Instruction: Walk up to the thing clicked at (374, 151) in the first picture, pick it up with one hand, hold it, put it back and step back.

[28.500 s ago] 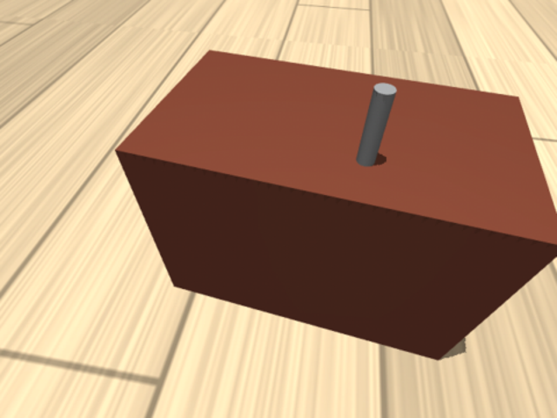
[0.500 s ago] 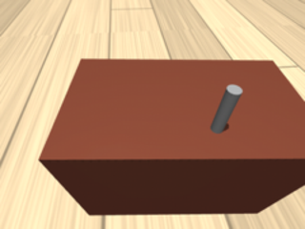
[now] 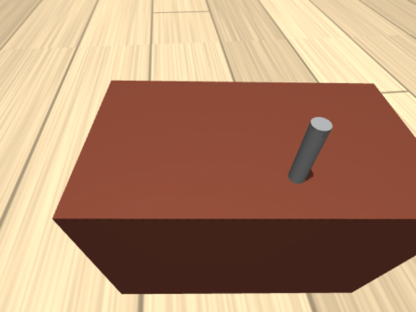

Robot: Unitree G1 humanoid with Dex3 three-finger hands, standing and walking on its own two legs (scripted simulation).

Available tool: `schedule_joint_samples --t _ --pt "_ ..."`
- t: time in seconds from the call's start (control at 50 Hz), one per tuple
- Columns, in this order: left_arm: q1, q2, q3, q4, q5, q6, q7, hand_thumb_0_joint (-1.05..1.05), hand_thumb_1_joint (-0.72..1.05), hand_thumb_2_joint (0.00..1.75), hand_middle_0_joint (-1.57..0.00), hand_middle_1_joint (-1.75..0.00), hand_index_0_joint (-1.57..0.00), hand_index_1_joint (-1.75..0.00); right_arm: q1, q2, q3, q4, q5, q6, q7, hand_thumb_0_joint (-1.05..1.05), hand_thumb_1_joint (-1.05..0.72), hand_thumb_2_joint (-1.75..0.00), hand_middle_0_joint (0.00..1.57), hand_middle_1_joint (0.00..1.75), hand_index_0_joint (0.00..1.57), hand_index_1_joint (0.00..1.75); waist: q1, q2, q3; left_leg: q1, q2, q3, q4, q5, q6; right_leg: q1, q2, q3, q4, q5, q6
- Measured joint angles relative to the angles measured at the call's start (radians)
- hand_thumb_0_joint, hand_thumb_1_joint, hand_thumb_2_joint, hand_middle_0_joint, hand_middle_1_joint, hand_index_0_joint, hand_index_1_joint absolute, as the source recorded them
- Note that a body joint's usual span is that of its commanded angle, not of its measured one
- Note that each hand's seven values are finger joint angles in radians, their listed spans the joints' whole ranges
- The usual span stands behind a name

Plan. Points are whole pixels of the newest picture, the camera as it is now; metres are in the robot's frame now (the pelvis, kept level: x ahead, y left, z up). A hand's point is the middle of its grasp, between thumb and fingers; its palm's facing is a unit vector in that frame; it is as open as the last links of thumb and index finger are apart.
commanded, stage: stand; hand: right
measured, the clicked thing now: (307, 153) +0.48 -0.23 +0.01
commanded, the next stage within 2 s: step back in 0.66 s
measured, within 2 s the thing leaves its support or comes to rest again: neither
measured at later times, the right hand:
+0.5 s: hand out of the picture +0.07 -0.25 -0.16, palm faces -0.04 +0.94 -0.35, open 7.4 cm
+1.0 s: hand out of the picture +0.05 -0.29 -0.17, palm faces -0.02 +0.93 -0.38, open 7.4 cm
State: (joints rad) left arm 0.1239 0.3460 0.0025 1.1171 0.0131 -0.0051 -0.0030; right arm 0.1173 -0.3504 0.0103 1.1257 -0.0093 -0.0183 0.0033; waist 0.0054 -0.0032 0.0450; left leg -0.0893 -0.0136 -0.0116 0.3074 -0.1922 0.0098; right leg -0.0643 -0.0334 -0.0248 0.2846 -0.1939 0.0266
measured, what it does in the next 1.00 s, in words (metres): lifts its left foot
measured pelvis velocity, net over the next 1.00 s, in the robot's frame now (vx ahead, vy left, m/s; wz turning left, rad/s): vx -0.06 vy -0.01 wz -0.01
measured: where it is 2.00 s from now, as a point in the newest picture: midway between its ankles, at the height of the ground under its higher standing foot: outside the picture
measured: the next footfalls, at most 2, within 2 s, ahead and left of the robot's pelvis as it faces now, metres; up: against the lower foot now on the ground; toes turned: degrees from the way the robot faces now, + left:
left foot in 1.18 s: -0.10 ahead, +0.14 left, +0.00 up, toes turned +0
right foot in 1.56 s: -0.16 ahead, -0.10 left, +0.00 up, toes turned -1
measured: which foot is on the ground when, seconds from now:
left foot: down 0.00-0.92, up 0.94-1.00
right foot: down 0.00-1.00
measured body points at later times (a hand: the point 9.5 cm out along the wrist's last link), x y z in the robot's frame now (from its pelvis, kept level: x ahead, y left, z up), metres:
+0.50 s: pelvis +0.00 +0.00 +0.00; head +0.01 +0.01 +0.45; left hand +0.07 +0.30 -0.14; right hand +0.07 -0.30 -0.13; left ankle -0.02 +0.11 -0.75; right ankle -0.02 -0.13 -0.75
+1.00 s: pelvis -0.06 -0.01 -0.02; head +0.00 -0.02 +0.42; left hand +0.04 +0.31 -0.14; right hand +0.05 -0.33 -0.15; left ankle -0.06 +0.12 -0.70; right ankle -0.03 -0.13 -0.75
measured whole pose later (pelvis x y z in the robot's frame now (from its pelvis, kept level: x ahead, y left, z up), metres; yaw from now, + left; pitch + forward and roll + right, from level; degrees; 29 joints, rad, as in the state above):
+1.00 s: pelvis -0.06 -0.01 -0.02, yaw +0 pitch -2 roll +1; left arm 0.11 0.38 0.05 0.93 0.03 0.03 0.01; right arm 0.06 -0.41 -0.06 0.96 0.00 0.07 0.01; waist 0.01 0.01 0.18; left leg -0.41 -0.07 -0.08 0.98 -0.50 0.02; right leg -0.31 -0.04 -0.01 0.62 -0.27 -0.01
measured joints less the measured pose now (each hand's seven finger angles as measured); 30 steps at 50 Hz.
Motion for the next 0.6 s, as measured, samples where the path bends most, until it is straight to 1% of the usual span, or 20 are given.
schedule_joint_samples --t 0.6 --pt "0.006 -0.001 0.001 -0.001 0.002 0.001 0.0 0.0 0.91 0.89 -0.2 -0.3 -0.2 -0.3 0.004 0.001 -0.001 -0.002 0.0 0.001 0.0 0.0 -0.9 -0.9 0.2 0.3 0.2 0.3 0.002 -0.001 0.002 0.001 -0.005 0.001 0.001 0.001 0.004 0.001 -0.005 0.001 0.003 0.0 0.004"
